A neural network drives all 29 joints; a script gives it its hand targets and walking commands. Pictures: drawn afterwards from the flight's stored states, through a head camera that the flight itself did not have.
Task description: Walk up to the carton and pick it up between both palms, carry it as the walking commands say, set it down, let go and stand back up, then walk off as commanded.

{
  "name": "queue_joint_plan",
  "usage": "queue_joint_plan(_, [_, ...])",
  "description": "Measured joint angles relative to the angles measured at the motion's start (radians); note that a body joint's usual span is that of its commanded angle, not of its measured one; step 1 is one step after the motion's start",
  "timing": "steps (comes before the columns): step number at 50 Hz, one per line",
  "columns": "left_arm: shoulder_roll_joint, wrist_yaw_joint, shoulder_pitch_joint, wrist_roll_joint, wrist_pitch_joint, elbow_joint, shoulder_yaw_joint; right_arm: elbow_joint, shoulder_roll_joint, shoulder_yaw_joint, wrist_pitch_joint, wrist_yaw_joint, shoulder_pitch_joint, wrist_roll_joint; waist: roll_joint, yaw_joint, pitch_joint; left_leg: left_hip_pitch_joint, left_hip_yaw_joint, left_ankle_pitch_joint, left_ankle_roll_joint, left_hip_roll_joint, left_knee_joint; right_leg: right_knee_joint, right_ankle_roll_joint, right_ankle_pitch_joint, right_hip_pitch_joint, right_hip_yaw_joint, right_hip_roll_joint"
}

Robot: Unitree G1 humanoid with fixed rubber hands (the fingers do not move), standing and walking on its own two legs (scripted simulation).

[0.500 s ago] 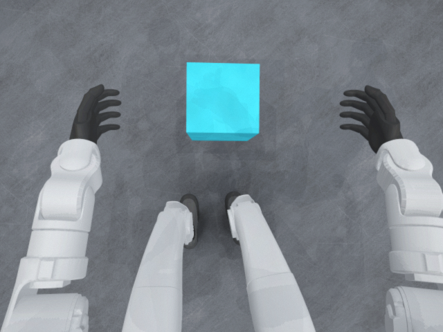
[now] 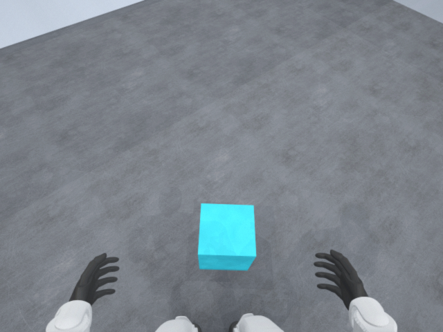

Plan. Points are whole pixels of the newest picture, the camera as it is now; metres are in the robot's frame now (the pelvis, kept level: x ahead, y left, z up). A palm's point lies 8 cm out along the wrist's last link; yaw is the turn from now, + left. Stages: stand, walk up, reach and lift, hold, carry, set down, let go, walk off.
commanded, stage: let go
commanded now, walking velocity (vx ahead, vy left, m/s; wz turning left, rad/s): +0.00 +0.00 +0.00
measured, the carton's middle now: (225, 238) +0.47 -0.07 -0.63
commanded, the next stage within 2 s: stand in 0.38 s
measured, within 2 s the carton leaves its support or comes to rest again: neither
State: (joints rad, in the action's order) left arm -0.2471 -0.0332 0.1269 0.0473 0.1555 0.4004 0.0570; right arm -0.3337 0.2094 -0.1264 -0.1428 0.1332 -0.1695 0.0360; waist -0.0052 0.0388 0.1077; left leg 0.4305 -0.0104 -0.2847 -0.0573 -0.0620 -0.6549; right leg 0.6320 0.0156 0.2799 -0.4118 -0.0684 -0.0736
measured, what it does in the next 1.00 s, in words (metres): stands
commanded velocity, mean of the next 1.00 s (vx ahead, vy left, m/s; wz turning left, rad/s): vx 0.00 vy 0.00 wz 0.00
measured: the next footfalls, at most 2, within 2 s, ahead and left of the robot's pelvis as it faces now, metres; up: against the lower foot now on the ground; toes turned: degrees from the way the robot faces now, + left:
none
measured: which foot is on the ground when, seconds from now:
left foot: down 0.00-1.00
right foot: down 0.00-1.00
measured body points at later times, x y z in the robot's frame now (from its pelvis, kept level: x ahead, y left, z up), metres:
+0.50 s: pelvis +0.04 +0.00 +0.01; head +0.07 +0.01 +0.46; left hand +0.22 +0.25 -0.08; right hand +0.20 -0.26 -0.06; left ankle +0.03 +0.08 -0.72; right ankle +0.03 -0.11 -0.72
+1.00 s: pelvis +0.03 -0.02 +0.01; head -0.04 -0.02 +0.45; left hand +0.22 +0.23 -0.05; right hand +0.19 -0.31 -0.03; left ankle +0.03 +0.08 -0.72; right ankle +0.03 -0.11 -0.72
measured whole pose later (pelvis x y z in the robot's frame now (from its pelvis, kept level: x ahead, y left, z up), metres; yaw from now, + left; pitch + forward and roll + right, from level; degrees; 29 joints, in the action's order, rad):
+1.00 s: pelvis +0.03 -0.02 +0.01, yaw +0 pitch -1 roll +0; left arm -0.25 0.00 0.20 0.00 0.00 0.63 0.04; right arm -0.49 0.31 -0.12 0.02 0.01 -0.28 0.00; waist -0.01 0.04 -0.17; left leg 0.26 -0.02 -0.32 -0.04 -0.06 -0.59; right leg 0.61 0.04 0.33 -0.26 -0.07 -0.07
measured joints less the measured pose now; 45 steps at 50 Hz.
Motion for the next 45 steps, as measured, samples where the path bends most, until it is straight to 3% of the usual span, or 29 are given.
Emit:
queue_joint_plan(14, [0.0, -0.004, 0.073, -0.004, -0.022, -0.003, -0.017, 0.0, -0.008, 0.0, 0.011, -0.006, -0.078, -0.003, 0.0, 0.0, 0.001, -0.138, -0.008, -0.025, -0.002, 0.002, 0.061, -0.085, 0.0, 0.013, 0.15, -0.001, 0.0])
queue_joint_plan(21, [0.0, 0.005, 0.073, -0.01, -0.038, 0.001, -0.016, -0.004, -0.008, 0.006, 0.007, -0.035, -0.078, -0.003, 0.0, 0.0, 0.0, -0.144, -0.008, -0.029, -0.002, 0.002, 0.063, -0.088, 0.0, 0.017, 0.156, -0.001, 0.0])
queue_joint_plan(25, [0.0, 0.022, 0.073, -0.03, -0.071, 0.092, -0.016, -0.075, 0.013, 0.006, 0.05, -0.089, -0.078, -0.011, 0.0, 0.0, -0.063, -0.146, -0.008, -0.037, -0.003, 0.002, 0.063, -0.085, 0.0, 0.025, 0.156, -0.001, 0.0])
queue_joint_plan(29, [0.0, 0.027, 0.073, -0.041, -0.085, 0.158, -0.016, -0.116, 0.046, 0.006, 0.086, -0.11, -0.077, -0.024, 0.0, 0.0, -0.155, -0.15, -0.008, -0.047, -0.003, 0.0, 0.063, -0.076, 0.0, 0.039, 0.156, -0.001, 0.001])
queue_joint_plan(45, [0.0, 0.03, 0.073, -0.045, -0.149, 0.224, -0.017, -0.146, 0.09, 0.007, 0.156, -0.126, -0.089, -0.035, 0.0, 0.0, -0.279, -0.17, -0.008, -0.041, 0.013, -0.001, 0.063, -0.03, 0.021, 0.057, 0.156, 0.001, 0.001])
